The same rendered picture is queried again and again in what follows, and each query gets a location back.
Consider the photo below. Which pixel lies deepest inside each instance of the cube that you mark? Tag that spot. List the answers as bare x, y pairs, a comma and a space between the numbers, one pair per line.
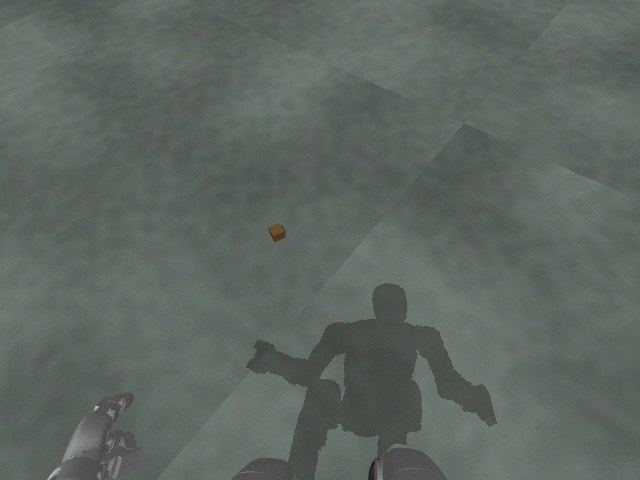
276, 232

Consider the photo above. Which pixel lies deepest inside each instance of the left robot hand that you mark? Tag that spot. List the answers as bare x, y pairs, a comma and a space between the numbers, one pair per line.
92, 438

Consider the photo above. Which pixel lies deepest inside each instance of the left robot arm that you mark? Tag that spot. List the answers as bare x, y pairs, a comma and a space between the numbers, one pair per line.
78, 468

